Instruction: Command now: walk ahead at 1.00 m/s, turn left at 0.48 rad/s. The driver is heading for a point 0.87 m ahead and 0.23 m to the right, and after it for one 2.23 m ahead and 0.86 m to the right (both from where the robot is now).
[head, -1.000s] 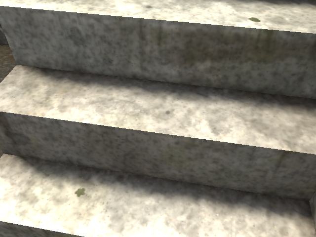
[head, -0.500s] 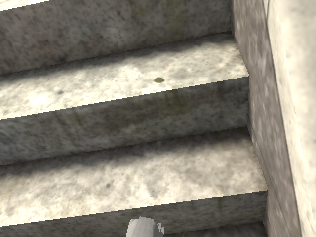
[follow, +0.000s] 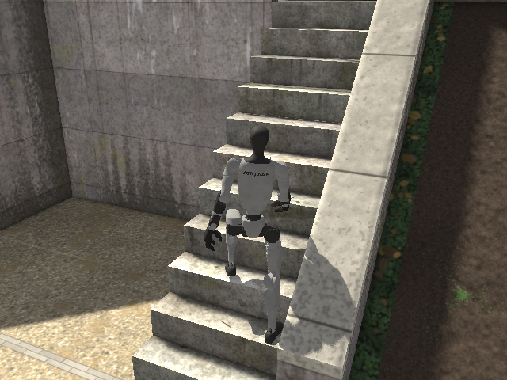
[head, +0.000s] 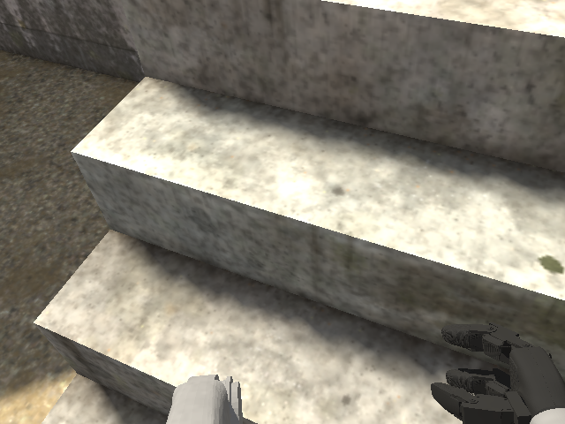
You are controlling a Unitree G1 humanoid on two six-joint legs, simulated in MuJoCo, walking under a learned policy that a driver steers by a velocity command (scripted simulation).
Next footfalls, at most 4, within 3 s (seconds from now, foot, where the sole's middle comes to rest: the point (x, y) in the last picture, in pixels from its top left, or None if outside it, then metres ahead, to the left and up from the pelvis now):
0.06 left None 0.23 0.16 -0.56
0.62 right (332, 378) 0.42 -0.02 -0.35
1.14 left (285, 169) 0.68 0.04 -0.13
1.64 right None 0.75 -0.36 0.08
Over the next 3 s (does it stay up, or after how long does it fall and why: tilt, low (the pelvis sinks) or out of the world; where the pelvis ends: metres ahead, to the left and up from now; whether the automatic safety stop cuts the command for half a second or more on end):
stays up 1.29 -0.20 1.23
